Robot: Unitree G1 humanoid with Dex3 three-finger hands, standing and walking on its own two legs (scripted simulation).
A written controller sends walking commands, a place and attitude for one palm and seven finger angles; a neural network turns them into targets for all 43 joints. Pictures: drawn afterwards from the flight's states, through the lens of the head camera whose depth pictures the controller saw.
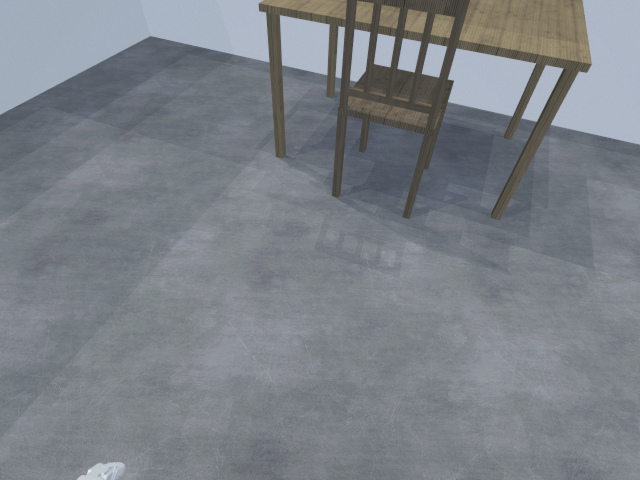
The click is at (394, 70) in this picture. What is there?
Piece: chair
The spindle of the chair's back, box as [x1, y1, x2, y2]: [386, 8, 407, 97]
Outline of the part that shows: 400,8 386,91 386,96 391,97 406,17 407,9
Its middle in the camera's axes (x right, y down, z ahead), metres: +0.25 -0.62 +1.31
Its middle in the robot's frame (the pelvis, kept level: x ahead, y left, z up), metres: +1.40 -0.18 -0.07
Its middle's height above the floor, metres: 0.70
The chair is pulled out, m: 0.00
